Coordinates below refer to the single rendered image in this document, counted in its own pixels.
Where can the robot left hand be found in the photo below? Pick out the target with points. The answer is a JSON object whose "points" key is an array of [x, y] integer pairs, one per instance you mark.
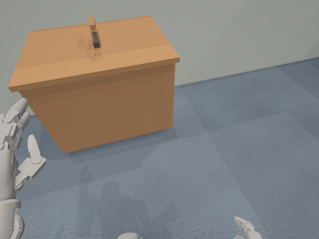
{"points": [[11, 127]]}

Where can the left robot forearm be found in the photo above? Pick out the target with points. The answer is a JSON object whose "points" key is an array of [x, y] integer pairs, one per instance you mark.
{"points": [[12, 224]]}

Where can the robot right hand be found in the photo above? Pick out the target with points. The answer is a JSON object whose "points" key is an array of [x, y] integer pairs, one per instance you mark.
{"points": [[246, 228]]}

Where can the tap lever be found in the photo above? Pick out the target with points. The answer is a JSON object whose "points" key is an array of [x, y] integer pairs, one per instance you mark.
{"points": [[96, 41]]}

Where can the counter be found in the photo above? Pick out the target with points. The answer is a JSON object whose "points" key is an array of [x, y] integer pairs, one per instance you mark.
{"points": [[86, 97]]}

